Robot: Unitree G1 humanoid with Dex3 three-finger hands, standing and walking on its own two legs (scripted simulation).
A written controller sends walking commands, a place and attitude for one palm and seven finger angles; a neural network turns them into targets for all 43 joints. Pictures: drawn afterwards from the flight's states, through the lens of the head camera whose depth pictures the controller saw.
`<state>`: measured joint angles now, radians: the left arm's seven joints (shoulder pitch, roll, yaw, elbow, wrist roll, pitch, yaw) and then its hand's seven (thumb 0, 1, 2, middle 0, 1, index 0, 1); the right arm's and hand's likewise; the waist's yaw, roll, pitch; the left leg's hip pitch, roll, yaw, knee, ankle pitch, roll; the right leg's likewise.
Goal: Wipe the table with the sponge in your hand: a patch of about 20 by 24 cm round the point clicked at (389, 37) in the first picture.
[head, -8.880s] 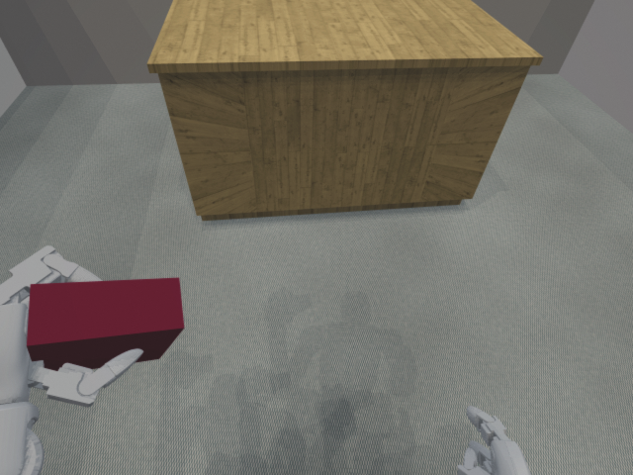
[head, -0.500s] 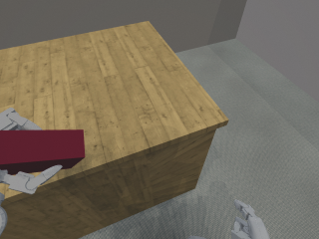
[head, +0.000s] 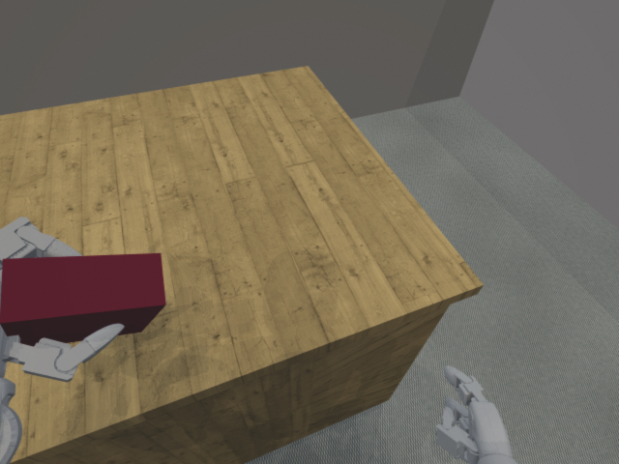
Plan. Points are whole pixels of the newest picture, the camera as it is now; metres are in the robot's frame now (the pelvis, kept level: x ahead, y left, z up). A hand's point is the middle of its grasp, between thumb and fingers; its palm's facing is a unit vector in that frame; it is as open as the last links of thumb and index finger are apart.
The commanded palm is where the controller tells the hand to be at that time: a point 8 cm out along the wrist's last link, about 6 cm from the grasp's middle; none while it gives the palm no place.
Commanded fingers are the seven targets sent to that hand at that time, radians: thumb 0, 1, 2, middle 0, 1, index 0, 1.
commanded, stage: come to a stop and stand still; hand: left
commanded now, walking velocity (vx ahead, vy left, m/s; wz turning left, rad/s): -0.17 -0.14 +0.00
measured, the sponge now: (107, 300) +0.24 +0.22 +0.15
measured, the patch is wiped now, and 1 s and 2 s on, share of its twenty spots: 0.00 0.00 0.00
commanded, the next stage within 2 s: look again from close up in 1.82 s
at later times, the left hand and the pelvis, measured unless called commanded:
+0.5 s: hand (32, 337) +0.19 +0.26 +0.17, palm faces +0.37 -0.85 -0.37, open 9.4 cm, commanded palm +0.12 +0.29 +0.18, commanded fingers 0.00 0.10 1.30 -1.20 -1.60 -1.20 -1.60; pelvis -0.05 +0.01 +0.00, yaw -2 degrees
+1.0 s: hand out of the picture +0.15 +0.29 +0.15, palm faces +0.40 -0.84 -0.37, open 9.4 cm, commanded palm +0.10 +0.32 +0.18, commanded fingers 0.00 0.10 1.30 -1.20 -1.60 -1.20 -1.60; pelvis -0.06 +0.04 +0.00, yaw +1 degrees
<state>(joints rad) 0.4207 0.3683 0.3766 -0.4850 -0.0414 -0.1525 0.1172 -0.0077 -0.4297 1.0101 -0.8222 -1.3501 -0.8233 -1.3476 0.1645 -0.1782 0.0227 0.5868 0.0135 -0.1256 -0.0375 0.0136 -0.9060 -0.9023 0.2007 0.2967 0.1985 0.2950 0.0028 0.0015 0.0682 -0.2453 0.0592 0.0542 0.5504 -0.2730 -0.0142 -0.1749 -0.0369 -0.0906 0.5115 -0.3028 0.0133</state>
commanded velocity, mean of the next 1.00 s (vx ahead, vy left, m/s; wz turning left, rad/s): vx -0.02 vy -0.01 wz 0.00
